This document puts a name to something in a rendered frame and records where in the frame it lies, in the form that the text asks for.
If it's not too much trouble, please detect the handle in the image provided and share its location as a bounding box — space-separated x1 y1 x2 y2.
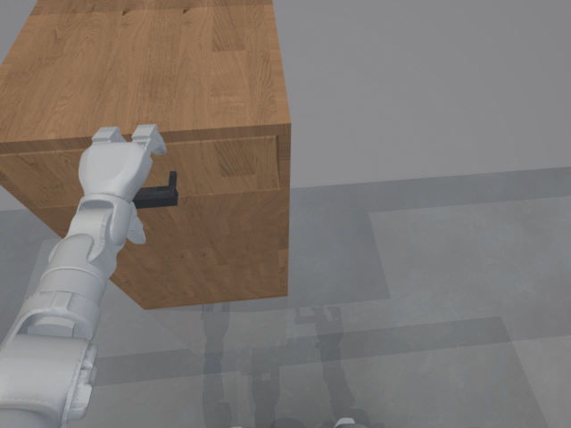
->
132 171 178 209

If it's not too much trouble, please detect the robot left forearm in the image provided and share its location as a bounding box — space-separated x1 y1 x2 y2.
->
0 193 132 360

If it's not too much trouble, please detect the cabinet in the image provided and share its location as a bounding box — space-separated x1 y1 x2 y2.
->
0 0 291 310

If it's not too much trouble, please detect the left robot hand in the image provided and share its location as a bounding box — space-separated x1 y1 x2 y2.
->
79 124 166 244

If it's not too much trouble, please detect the left robot upper arm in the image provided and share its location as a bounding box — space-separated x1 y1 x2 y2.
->
0 333 98 428

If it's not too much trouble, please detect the drawer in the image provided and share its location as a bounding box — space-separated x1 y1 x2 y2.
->
0 136 277 207

